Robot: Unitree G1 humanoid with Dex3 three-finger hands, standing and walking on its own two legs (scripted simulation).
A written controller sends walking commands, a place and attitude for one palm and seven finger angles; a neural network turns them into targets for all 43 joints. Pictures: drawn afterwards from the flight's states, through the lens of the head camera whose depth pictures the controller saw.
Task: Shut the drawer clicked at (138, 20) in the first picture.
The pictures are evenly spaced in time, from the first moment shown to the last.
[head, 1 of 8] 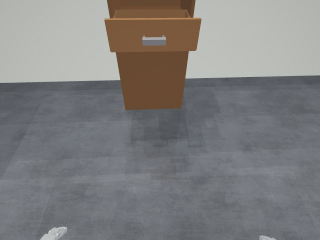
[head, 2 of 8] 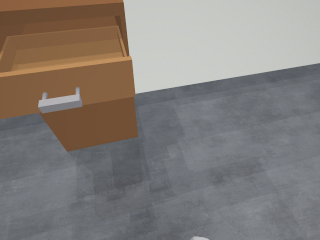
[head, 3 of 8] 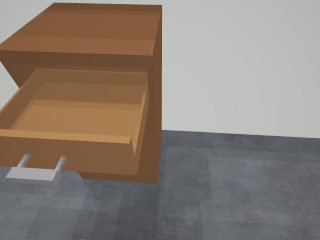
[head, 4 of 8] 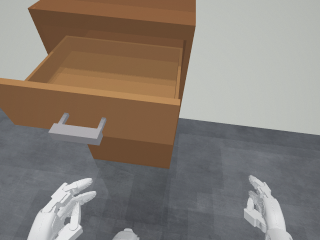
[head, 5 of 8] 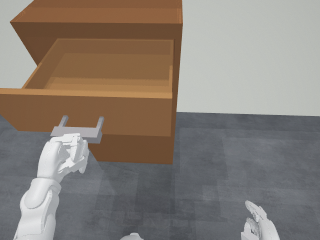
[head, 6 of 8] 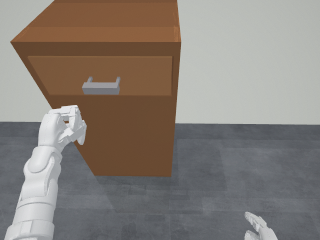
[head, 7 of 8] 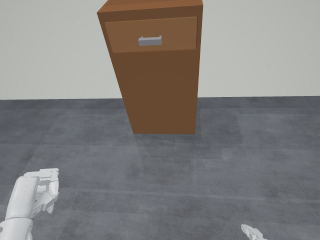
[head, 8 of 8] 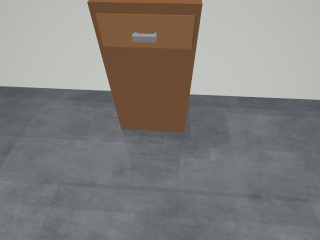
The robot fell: no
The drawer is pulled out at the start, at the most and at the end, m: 0.29 0.29 0.00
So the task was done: yes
